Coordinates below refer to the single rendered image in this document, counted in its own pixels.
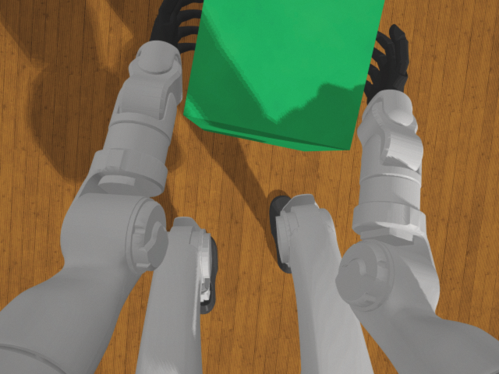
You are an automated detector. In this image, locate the robot right upper arm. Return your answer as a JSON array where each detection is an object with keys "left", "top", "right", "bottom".
[{"left": 335, "top": 239, "right": 499, "bottom": 374}]

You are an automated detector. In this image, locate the right robot hand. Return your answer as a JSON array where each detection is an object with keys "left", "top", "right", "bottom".
[{"left": 364, "top": 24, "right": 409, "bottom": 105}]

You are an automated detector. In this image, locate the carton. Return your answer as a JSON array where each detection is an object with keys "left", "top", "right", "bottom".
[{"left": 183, "top": 0, "right": 385, "bottom": 151}]

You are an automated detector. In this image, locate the robot right shin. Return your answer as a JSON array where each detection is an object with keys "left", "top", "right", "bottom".
[{"left": 282, "top": 194, "right": 337, "bottom": 264}]

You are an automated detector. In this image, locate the robot right foot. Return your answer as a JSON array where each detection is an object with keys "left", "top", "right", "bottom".
[{"left": 269, "top": 196, "right": 292, "bottom": 273}]

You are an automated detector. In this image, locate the left robot forearm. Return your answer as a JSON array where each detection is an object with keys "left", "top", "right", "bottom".
[{"left": 60, "top": 41, "right": 182, "bottom": 257}]

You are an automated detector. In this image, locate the robot left upper arm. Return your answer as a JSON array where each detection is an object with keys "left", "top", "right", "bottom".
[{"left": 0, "top": 193, "right": 168, "bottom": 374}]

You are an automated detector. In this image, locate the right robot forearm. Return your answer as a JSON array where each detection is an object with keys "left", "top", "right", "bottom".
[{"left": 352, "top": 90, "right": 436, "bottom": 269}]

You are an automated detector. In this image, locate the left robot hand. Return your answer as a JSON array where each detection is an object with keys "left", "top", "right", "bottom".
[{"left": 150, "top": 0, "right": 203, "bottom": 54}]

